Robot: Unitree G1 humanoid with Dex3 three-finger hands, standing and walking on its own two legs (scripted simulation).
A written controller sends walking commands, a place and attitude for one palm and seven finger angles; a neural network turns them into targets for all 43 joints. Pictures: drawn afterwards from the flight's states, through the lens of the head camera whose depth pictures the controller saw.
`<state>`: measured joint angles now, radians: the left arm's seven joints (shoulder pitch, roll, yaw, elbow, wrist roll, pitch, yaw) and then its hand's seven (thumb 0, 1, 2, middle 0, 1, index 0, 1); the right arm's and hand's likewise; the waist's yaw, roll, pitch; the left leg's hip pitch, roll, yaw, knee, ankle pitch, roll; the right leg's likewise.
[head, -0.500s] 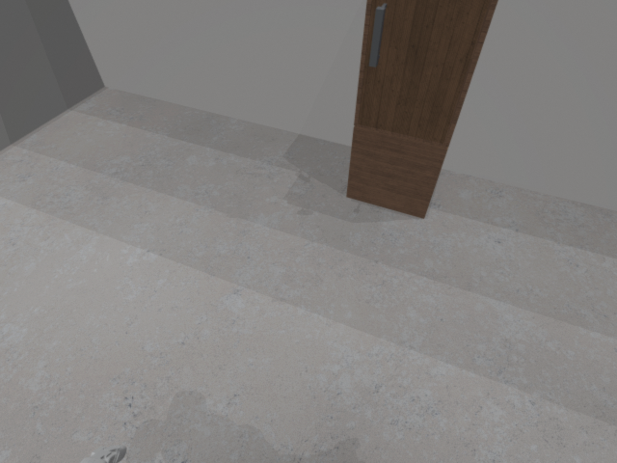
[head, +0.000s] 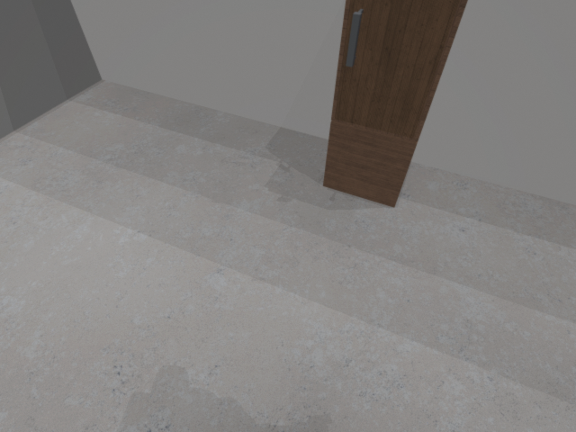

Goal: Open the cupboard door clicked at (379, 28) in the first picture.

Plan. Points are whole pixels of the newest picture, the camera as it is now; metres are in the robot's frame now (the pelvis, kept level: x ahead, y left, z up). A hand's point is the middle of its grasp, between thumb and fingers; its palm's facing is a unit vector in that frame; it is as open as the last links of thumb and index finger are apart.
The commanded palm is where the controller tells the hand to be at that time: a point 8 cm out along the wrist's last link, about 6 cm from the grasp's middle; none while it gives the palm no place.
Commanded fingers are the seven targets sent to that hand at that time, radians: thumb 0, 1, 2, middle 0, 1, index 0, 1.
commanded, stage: stand and wait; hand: left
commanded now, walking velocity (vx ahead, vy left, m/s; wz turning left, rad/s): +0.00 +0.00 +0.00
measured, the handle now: (355, 38) +1.33 -0.15 +0.00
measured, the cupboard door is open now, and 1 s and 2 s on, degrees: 0 0 0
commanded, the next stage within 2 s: look at it before walking up in 0.32 s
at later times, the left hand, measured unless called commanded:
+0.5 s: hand out of the picture +0.06 +0.25 -0.15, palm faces -0.03 -0.94 -0.33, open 7.4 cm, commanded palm none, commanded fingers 0.00 0.90 0.90 -0.20 -0.30 -0.20 -0.30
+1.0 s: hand out of the picture +0.05 +0.25 -0.16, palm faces -0.04 -0.94 -0.33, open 7.4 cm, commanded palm none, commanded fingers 0.00 0.90 0.90 -0.20 -0.30 -0.20 -0.30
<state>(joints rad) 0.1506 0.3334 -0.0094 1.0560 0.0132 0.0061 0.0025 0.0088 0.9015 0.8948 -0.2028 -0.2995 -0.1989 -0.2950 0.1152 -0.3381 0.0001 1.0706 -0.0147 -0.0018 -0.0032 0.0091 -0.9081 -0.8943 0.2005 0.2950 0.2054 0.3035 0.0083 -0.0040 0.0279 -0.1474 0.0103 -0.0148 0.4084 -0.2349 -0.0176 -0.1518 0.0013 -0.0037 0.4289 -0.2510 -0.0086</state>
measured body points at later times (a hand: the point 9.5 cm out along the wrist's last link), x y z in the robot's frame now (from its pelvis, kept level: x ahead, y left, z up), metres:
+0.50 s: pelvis -0.01 +0.00 +0.00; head -0.02 +0.00 +0.45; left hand +0.06 +0.30 -0.13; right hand +0.06 -0.29 -0.13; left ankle -0.01 +0.13 -0.74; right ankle -0.01 -0.11 -0.74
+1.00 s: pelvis -0.01 +0.01 +0.00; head -0.01 +0.01 +0.45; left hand +0.06 +0.30 -0.13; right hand +0.07 -0.29 -0.13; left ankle -0.01 +0.13 -0.74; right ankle -0.01 -0.11 -0.74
